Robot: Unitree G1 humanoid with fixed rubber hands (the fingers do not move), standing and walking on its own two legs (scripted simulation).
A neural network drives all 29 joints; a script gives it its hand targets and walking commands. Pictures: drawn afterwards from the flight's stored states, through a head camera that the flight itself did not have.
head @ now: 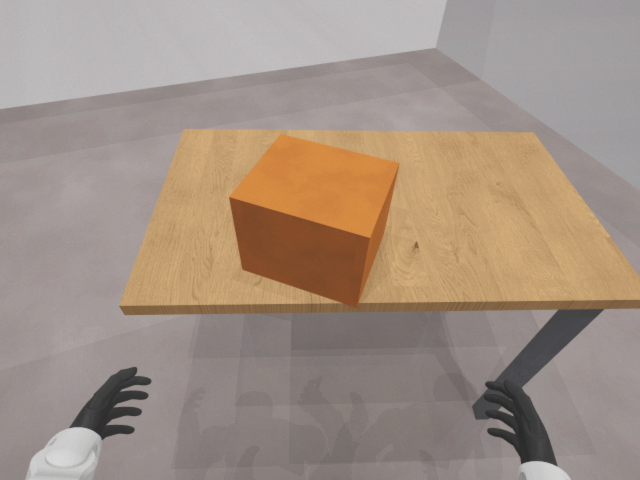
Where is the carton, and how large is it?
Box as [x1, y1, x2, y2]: [229, 134, 399, 307]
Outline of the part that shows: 280,134 229,196 242,269 356,307 383,234 399,163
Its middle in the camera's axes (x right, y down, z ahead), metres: +0.00 -0.03 +0.65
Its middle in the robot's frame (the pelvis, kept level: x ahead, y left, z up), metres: +0.51 +0.02 +0.02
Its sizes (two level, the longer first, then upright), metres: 0.209 0.177 0.168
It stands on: a table, 0.70 m high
